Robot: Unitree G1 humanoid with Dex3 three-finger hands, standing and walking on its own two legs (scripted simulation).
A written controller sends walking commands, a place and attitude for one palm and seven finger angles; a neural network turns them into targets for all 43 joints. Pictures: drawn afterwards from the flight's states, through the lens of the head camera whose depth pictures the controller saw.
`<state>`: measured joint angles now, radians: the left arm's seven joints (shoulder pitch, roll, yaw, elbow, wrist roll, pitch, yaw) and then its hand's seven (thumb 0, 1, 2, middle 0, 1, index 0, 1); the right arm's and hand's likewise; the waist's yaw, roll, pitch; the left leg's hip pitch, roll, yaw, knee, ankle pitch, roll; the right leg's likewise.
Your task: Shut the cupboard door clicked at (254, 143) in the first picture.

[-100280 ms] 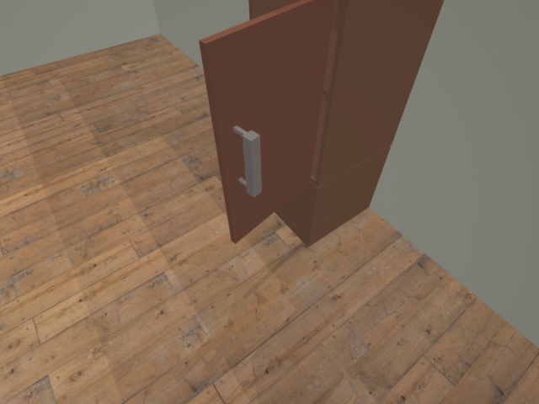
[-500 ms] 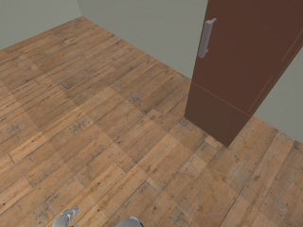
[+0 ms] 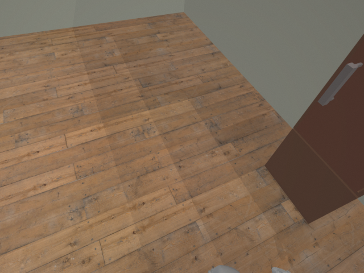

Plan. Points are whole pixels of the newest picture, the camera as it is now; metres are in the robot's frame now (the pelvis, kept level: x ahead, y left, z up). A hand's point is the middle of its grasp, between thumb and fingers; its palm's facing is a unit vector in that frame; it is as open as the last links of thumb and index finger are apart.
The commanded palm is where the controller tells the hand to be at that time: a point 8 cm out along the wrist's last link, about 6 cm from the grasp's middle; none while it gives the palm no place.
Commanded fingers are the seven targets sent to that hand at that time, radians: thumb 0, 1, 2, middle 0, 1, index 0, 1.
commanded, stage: walk to a spot facing it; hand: left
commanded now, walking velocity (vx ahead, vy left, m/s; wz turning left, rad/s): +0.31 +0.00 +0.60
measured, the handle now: (340, 84) +0.76 -0.53 -0.02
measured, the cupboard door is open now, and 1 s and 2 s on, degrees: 0 0 0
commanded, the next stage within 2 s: turn to face it in 0.74 s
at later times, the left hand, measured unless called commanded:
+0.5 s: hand out of the picture +0.12 +0.15 -0.15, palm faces +0.32 -0.92 -0.24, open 7.4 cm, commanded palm none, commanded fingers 0.00 0.90 0.90 -0.20 -0.30 -0.20 -0.30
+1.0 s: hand (76, 258) +0.16 +0.26 -0.16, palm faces +0.55 -0.80 -0.24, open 7.4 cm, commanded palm none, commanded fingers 0.00 0.90 0.90 -0.20 -0.30 -0.20 -0.30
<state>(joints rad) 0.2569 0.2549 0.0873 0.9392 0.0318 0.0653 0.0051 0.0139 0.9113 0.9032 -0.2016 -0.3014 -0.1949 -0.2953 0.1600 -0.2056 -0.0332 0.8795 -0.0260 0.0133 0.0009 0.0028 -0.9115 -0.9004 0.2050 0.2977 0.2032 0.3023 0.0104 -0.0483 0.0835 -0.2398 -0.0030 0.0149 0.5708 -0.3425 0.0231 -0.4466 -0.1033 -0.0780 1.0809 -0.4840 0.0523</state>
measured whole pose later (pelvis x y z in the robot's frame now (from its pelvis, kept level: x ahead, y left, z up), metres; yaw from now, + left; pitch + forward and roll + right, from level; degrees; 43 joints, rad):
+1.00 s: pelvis +0.19 +0.03 +0.01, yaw +31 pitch +1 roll -2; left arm 0.17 0.25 0.08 0.90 0.03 0.03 0.02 0.01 0.91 0.90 -0.20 -0.30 -0.19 -0.29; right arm 0.15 -0.18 0.00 0.91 -0.02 0.00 -0.03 0.00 -0.91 -0.90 0.21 0.30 0.20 0.30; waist 0.02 -0.02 0.07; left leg -0.24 -0.02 0.06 0.45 -0.22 0.08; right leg -0.50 -0.09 0.01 1.06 -0.33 0.07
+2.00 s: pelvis +0.24 +0.05 +0.01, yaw -4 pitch +0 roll -2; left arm 0.14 0.27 0.11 0.87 0.03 0.09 -0.04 0.01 0.91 0.90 -0.20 -0.30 -0.19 -0.29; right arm 0.23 -0.20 -0.02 0.90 -0.03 0.02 -0.03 0.00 -0.91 -0.90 0.21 0.30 0.21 0.30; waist 0.00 0.01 0.09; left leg -0.17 0.14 0.19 0.50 -0.31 -0.02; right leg -0.41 -0.03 -0.04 0.86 -0.42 0.04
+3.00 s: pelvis +0.25 +0.01 -0.01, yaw -39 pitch +0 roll -1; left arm 0.13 0.24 0.08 0.87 0.03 0.04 -0.03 0.01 0.91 0.90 -0.20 -0.30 -0.19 -0.30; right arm 0.26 -0.26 -0.05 0.93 -0.01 0.05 -0.02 0.00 -0.91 -0.90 0.21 0.30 0.21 0.30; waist -0.01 0.06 0.08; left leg -0.27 0.17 0.17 0.84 -0.51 -0.06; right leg -0.33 0.00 -0.06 0.65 -0.33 -0.03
